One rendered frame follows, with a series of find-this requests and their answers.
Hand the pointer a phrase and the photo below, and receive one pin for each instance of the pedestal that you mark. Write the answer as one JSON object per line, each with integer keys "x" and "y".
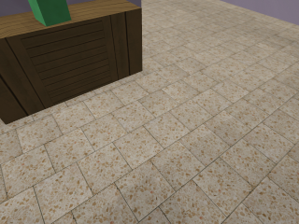
{"x": 43, "y": 66}

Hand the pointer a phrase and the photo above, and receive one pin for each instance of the carton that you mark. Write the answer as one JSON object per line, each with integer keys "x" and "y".
{"x": 50, "y": 12}

